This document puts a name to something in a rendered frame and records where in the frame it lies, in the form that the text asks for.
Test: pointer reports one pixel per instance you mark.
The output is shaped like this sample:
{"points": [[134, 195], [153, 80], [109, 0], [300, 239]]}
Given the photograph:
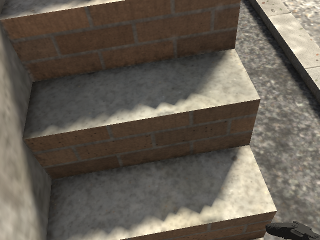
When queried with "right robot hand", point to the right robot hand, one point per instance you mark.
{"points": [[293, 231]]}

